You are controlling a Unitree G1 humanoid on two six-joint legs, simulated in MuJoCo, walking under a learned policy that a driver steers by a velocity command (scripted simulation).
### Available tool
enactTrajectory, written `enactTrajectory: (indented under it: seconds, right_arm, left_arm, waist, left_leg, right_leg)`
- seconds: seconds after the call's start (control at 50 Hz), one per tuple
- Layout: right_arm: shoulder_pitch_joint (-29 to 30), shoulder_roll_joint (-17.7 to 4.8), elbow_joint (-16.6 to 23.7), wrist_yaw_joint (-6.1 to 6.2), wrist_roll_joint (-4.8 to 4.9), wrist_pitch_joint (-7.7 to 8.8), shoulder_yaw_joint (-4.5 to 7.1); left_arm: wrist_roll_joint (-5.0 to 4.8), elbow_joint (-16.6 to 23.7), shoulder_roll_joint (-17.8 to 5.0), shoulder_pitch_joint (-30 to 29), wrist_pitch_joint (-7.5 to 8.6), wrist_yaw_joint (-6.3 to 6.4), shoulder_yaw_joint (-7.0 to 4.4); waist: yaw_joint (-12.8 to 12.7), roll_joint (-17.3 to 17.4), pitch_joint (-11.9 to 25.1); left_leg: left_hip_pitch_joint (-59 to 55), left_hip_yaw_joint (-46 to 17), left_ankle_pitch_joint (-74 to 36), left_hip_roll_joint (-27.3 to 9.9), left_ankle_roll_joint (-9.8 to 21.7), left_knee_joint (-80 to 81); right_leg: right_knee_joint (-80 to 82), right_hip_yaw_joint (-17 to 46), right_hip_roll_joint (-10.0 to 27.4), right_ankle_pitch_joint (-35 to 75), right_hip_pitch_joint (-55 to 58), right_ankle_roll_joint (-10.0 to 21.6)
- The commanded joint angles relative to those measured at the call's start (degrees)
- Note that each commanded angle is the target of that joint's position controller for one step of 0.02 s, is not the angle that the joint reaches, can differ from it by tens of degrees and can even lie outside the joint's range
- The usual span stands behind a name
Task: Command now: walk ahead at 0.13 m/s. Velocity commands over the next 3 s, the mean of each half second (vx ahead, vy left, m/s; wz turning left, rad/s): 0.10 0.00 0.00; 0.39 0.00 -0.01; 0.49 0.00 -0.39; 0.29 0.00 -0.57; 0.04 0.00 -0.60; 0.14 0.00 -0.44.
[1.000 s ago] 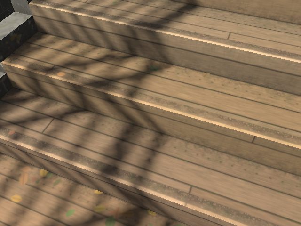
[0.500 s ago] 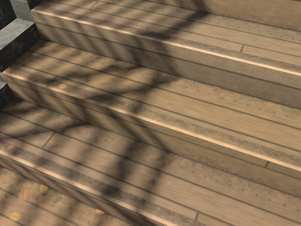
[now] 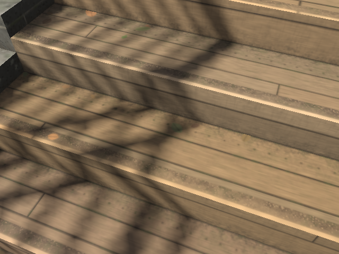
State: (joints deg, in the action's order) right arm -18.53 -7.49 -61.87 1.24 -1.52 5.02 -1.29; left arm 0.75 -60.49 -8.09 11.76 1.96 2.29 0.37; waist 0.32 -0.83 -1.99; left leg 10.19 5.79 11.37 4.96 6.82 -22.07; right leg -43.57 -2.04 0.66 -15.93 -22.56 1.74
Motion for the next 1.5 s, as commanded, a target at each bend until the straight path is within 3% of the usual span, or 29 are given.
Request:
enactTrajectory:
  seconds: [0.02, 0.06, 0.08, 0.1, 0.16, 0.36, 0.48, 0.58, 0.64, 0.68, 0.72, 0.74, 0.78, 0.88, 0.92, 0.98, 1.02, 1.06, 1.08, 1.1, 1.12, 1.14, 1.16, 1.18, 1.24, 1.28, 1.34, 1.4, 1.5]
  right_arm:
    - [0.57, -5.04, 2.22, 0.54, 0.86, -0.82, -0.16]
    - [-3.10, -5.54, 2.27, 0.21, 1.18, -1.44, 0.16]
    - [-8.47, -3.15, 1.36, -0.08, 1.22, -1.89, -0.01]
    - [-11.81, 0.17, -1.11, -0.05, 1.11, -2.79, -0.79]
    - [-5.97, -3.45, -0.68, -0.06, 0.35, -3.03, -0.21]
    - [-6.48, -2.26, -1.45, 0.86, 0.61, -3.01, -1.47]
    - [-6.35, -5.16, -0.76, 0.75, 0.62, -3.36, -0.31]
    - [-6.47, -7.12, 0.81, 0.60, 1.27, -3.54, 1.63]
    - [-0.90, -6.22, 3.58, 0.00, 1.72, -2.60, 1.82]
    - [2.32, -4.38, 5.80, -0.61, 1.89, -0.93, 1.36]
    - [3.26, -6.49, 6.68, -1.04, 0.62, -0.44, 2.25]
    - [4.06, -7.29, 6.92, -1.19, -0.68, -0.88, 3.01]
    - [6.23, -4.69, 8.71, -1.85, -0.57, -1.22, 3.15]
    - [18.02, -0.16, 17.81, -0.63, -0.40, -3.03, 2.10]
    - [27.73, 0.53, 25.56, 0.22, -0.23, -3.26, 0.67]
    - [34.56, 0.21, 33.47, 0.57, 0.07, -3.48, -0.62]
    - [38.88, 1.31, 38.75, -0.35, -0.02, -3.61, -2.16]
    - [29.10, 4.44, 36.70, -2.56, 0.87, -4.52, -3.25]
    - [19.75, 0.32, 33.64, -2.55, 0.84, -4.30, -0.79]
    - [6.61, -4.25, 29.83, -1.93, 1.08, -4.65, 1.59]
    - [-2.29, -7.88, 27.19, -1.28, 0.27, -4.67, 3.65]
    - [-8.25, -15.20, 23.59, -0.83, -0.85, -3.61, 6.27]
    - [-7.88, -21.78, 21.46, -0.74, -0.17, -3.80, 7.83]
    - [2.04, -19.63, 21.22, -1.32, -0.14, -4.11, 7.60]
    - [13.75, -5.41, 15.86, -1.72, -0.44, -2.95, 4.12]
    - [11.64, -0.01, 11.37, -2.43, -1.77, -1.26, 2.66]
    - [4.09, -0.29, 6.09, -2.92, -0.69, 1.27, 3.06]
    - [0.67, -1.50, 6.07, -1.96, -0.94, 2.27, 2.70]
    - [-10.04, -4.21, 2.55, -1.58, -1.82, 2.73, 3.18]
  left_arm:
    - [0.14, -3.58, 0.33, 11.66, -0.49, 0.57, 0.83]
    - [0.83, -3.50, -1.33, 9.64, -0.26, 0.68, 1.14]
    - [0.95, -3.09, -2.68, 8.26, 0.09, 0.58, 1.35]
    - [0.46, -2.42, -2.32, 3.98, -0.03, 0.20, 1.53]
    - [-0.09, -3.08, -1.89, 5.97, 0.12, -0.13, 1.63]
    - [-0.66, -5.28, -2.69, 9.24, -0.77, 0.42, 1.38]
    - [-0.05, -4.33, -3.33, 8.90, -1.18, 0.14, 0.81]
    - [1.38, -2.08, -0.72, 9.96, 0.31, -0.92, 1.22]
    - [0.69, -2.50, -1.98, 14.76, 1.66, -0.83, 0.58]
    - [0.34, -3.37, -5.30, 20.23, 2.43, -0.01, -0.87]
    - [0.62, -5.24, -9.49, 27.59, 1.94, 0.63, -2.96]
    - [0.94, -5.29, -9.71, 27.48, 2.05, 0.57, -3.36]
    - [0.69, -5.05, -8.99, 22.99, 2.36, 0.39, -3.66]
    - [1.63, -6.06, -6.53, 22.73, 3.80, -1.12, -3.02]
    - [1.81, -6.04, -7.65, 22.15, 4.35, -0.94, -2.66]
    - [0.74, -7.52, -7.87, 23.08, 4.76, -0.39, -1.79]
    - [-0.96, -9.05, -7.90, 24.77, 3.43, 0.73, -1.36]
    - [-2.16, -3.56, -8.44, 16.62, 2.50, 0.11, -1.13]
    - [-1.99, -1.80, -13.89, 15.96, 3.48, -1.33, -1.97]
    - [-1.71, -0.50, -20.05, 14.33, 4.58, -2.33, -3.97]
    - [-3.09, -0.53, -23.01, 12.77, 5.19, -3.68, -5.68]
    - [-4.49, 2.38, -16.21, 12.83, 6.29, -4.81, -5.19]
    - [-1.98, 5.24, -8.65, 14.54, 6.44, -5.84, -4.42]
    - [0.34, 5.42, -3.58, 16.96, 5.40, -5.19, -4.45]
    - [2.90, 11.30, -0.21, 9.05, 2.03, -2.88, -4.18]
    - [0.82, 13.09, 0.82, 7.40, 0.30, -1.80, -3.44]
    - [0.99, 16.51, 4.09, 3.49, -0.23, -1.46, -1.67]
    - [1.18, 15.69, -0.23, 1.67, -0.28, -1.35, -3.36]
    - [1.26, 18.01, 3.24, -6.32, -1.68, 0.36, -2.19]
  waist:
    - [-3.72, 4.94, 3.08]
    - [-0.77, -0.18, -0.06]
    - [3.27, -4.81, -1.11]
    - [4.42, -7.22, -2.73]
    - [1.00, -3.21, -2.95]
    - [-0.13, 1.64, -1.95]
    - [-0.02, 4.12, -5.41]
    - [-0.58, 5.01, -9.55]
    - [-3.88, 1.31, -7.46]
    - [-5.35, -7.43, -3.83]
    - [-7.47, -13.44, -3.16]
    - [-6.17, -5.95, -5.09]
    - [-1.94, -1.96, -6.59]
    - [-2.16, -1.61, -7.82]
    - [-2.82, -0.45, -10.23]
    - [-4.04, -5.89, -11.09]
    - [-5.55, -5.57, -9.70]
    - [-1.19, -1.20, 0.64]
    - [3.71, -4.57, 10.31]
    - [9.18, -9.01, 21.10]
    - [14.63, -12.12, 25.89]
    - [13.62, 1.61, 29.26]
    - [10.29, 20.69, 34.08]
    - [3.41, 16.62, 30.30]
    - [-4.45, 7.71, 4.62]
    - [-6.17, 4.95, 1.03]
    - [-6.43, 3.42, -0.61]
    - [-3.97, 0.15, 1.54]
    - [-1.50, 2.59, -1.09]
  left_leg:
    - [5.58, -9.04, -34.06, -16.41, 3.68, 0.42]
    - [6.85, -10.98, -13.74, -13.81, 0.02, -0.45]
    - [8.23, -9.74, 0.37, -11.04, -1.30, 1.35]
    - [3.83, -9.14, 3.78, -10.23, -2.05, 5.49]
    - [-0.10, -9.00, -4.91, -10.24, -2.53, 4.72]
    - [-1.65, -9.52, -10.78, -11.42, -2.75, 5.68]
    - [3.22, -12.13, 17.06, -10.09, 0.77, 8.29]
    - [4.96, -22.38, 27.62, -17.44, 7.88, 12.97]
    - [7.98, -15.80, 5.99, -14.46, 6.64, 6.77]
    - [12.60, -4.86, -14.86, -6.67, 2.39, -11.43]
    - [31.76, 0.53, 16.70, -1.57, -1.11, -36.06]
    - [36.16, -2.91, 21.87, -4.06, -1.72, -48.53]
    - [40.81, -7.53, 16.34, -7.51, -1.74, -60.79]
    - [65.33, -6.46, 22.08, -9.01, -1.69, -97.68]
    - [74.10, -7.20, 26.30, -11.00, -0.58, -97.40]
    - [78.98, -4.12, 31.33, -13.89, -0.11, -91.78]
    - [69.37, -2.36, 29.47, -15.59, 0.02, -76.59]
    - [26.48, 4.75, 9.77, -12.21, 1.07, -55.93]
    - [10.49, 5.17, 8.85, -6.75, 0.91, -55.91]
    - [1.55, 1.65, 9.89, -3.96, 0.80, -50.45]
    - [-3.09, -1.68, 10.63, -3.19, 0.71, -39.70]
    - [-13.67, -24.56, 20.41, -16.23, 1.65, -25.12]
    - [-11.81, -51.84, 28.73, -28.23, 0.66, -0.58]
    - [-2.90, -57.28, 43.27, -29.73, -1.30, 4.96]
    - [21.69, -31.12, 40.28, -24.95, -2.23, -3.89]
    - [24.88, -20.85, 32.00, -23.83, -3.27, -4.08]
    - [17.74, -13.41, 19.40, -24.36, -5.10, 2.04]
    - [10.66, -3.85, 6.28, -24.18, -6.46, 4.54]
    - [-3.20, 1.42, 2.69, -23.17, -7.80, 5.22]
  right_leg:
    - [14.00, -0.68, -0.14, 6.01, 16.47, 1.06]
    - [22.78, 5.49, 4.27, 14.86, 18.93, 1.32]
    - [21.10, 9.55, 9.45, 29.59, 19.82, 2.66]
    - [20.43, 8.68, 9.44, 24.94, 13.44, 3.67]
    - [23.38, 7.51, 6.29, 15.17, 12.61, 1.57]
    - [24.54, 6.88, 6.26, 13.79, 15.67, 1.91]
    - [20.01, 3.39, 1.49, -6.26, 11.02, 3.84]
    - [10.19, -0.51, -0.79, -8.19, 3.50, 6.22]
    - [16.24, 1.57, -0.62, -3.61, 12.20, 7.87]
    - [23.44, 14.00, 5.56, 1.35, 21.55, 10.43]
    - [31.83, 32.71, 20.39, 12.73, 33.46, 18.79]
    - [31.51, 31.45, 21.79, 11.40, 31.56, 20.52]
    - [33.35, 25.04, 19.33, 2.09, 26.61, 17.43]
    - [36.91, 17.11, 18.69, -1.65, 24.05, 14.70]
    - [39.52, 14.02, 18.90, -6.54, 22.32, 11.52]
    - [43.71, 10.18, 17.31, -3.51, 22.60, 9.83]
    - [49.36, 7.72, 14.73, 2.84, 18.93, 8.99]
    - [53.64, 1.63, 11.59, 24.25, 0.84, 10.00]
    - [40.34, -0.09, 12.05, 64.02, 4.46, 9.99]
    - [26.46, 1.39, 13.39, 81.38, 13.00, 7.84]
    - [10.25, 2.26, 12.50, 87.30, 17.98, 5.14]
    - [-12.33, 4.34, 5.51, 58.13, 2.28, 1.62]
    - [-37.11, 7.43, -4.84, 5.15, -4.48, 0.59]
    - [-55.55, 15.71, -2.31, 8.99, -9.68, 1.18]
    - [-63.14, 6.90, 3.50, 16.88, -19.41, 3.25]
    - [-65.63, 7.59, 1.86, 14.07, -23.66, 5.52]
    - [-66.11, 10.39, 1.71, 14.91, -34.87, 6.45]
    - [-66.66, 5.09, -2.14, 20.02, -38.13, 5.06]
    - [-83.34, 3.10, -3.35, 11.44, -56.68, 7.27]
